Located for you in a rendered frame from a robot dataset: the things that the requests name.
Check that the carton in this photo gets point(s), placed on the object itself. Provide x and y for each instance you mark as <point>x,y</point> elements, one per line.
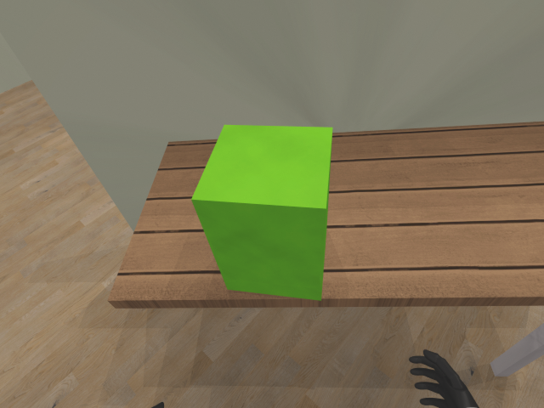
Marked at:
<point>262,201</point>

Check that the table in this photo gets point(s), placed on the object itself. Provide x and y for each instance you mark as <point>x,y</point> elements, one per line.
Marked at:
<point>417,217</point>

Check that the robot right hand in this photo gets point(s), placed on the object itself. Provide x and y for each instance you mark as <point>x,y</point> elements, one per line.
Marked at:
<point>449,386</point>

